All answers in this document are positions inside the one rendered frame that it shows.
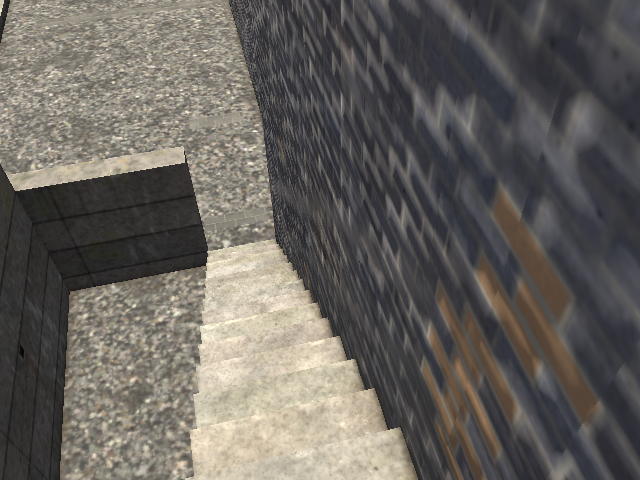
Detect stairs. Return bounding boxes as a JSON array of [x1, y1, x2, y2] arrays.
[[185, 239, 418, 480]]

